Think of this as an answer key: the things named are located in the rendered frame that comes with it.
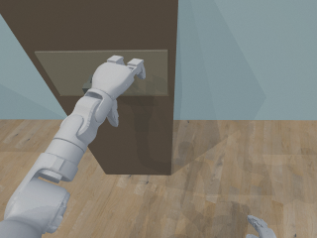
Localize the left robot forearm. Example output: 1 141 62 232
3 88 114 220

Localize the cabinet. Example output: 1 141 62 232
0 0 178 176

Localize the drawer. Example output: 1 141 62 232
35 50 167 95

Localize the handle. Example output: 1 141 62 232
82 74 93 94

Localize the robot left hand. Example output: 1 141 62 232
91 55 146 127

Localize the robot left upper arm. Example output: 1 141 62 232
0 177 70 238

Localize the robot right hand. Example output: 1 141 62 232
246 215 276 238

